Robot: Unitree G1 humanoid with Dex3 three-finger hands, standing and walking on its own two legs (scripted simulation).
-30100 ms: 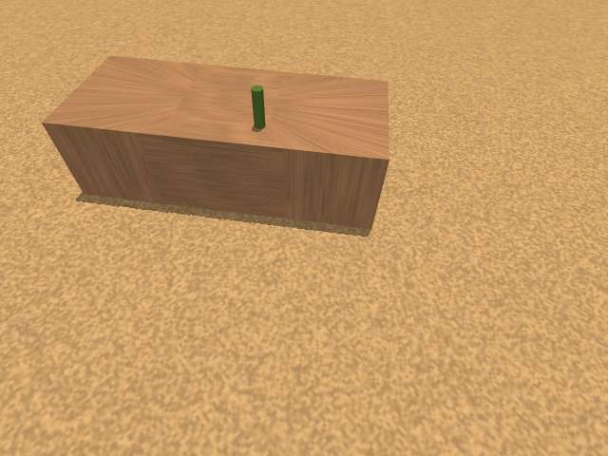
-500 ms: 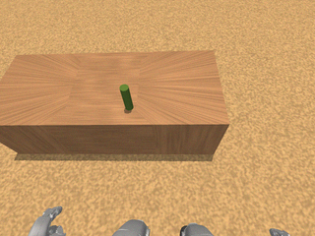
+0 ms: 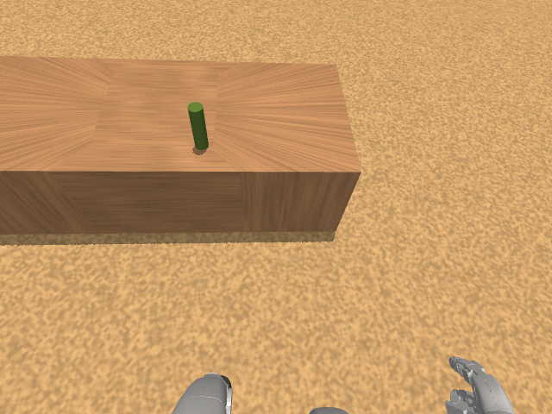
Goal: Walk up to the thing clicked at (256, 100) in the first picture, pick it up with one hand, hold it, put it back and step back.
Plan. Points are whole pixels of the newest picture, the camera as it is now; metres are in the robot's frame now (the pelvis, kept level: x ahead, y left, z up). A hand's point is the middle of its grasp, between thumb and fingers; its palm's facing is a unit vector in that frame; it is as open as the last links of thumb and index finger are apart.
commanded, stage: step back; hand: left
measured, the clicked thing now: (198, 127) +0.87 +0.27 -0.29
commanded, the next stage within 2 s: stand in 1.64 s
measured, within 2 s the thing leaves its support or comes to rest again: neither
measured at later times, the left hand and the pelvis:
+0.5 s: hand out of the picture -0.05 +0.24 -0.14, palm faces +0.10 -0.92 -0.37, open 7.4 cm; pelvis -0.15 -0.03 +0.00, yaw +7 degrees
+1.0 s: hand out of the picture -0.19 +0.25 -0.14, palm faces +0.09 -0.91 -0.40, open 7.4 cm; pelvis -0.21 -0.03 +0.00, yaw +5 degrees
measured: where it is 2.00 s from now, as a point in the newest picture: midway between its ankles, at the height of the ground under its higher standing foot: outside the picture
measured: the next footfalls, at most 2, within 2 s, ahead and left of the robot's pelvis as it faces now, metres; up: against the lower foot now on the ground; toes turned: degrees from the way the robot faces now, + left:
right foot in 0.02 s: -0.01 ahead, -0.13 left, +0.00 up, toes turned +3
left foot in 0.40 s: -0.15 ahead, +0.10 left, +0.00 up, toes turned +4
